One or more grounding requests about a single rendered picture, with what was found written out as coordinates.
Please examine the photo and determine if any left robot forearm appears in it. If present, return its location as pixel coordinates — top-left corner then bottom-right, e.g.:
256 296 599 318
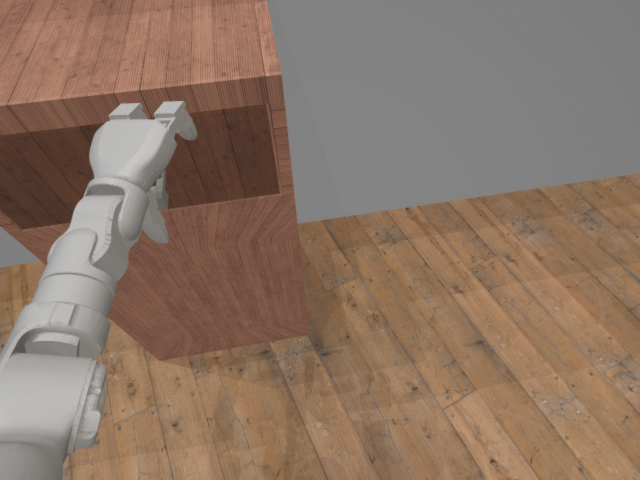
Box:
0 177 149 373

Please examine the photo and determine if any left robot upper arm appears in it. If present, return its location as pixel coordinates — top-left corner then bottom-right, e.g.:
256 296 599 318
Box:
0 352 107 480

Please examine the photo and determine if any cabinet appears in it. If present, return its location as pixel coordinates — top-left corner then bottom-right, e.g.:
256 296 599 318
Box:
0 0 309 361

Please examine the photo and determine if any drawer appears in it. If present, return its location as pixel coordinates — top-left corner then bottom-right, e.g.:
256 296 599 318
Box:
0 104 280 229

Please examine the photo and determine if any handle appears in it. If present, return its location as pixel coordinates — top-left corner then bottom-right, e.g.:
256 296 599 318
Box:
151 170 169 210

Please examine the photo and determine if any robot left hand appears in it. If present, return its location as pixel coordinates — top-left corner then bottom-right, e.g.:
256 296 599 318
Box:
89 101 197 244

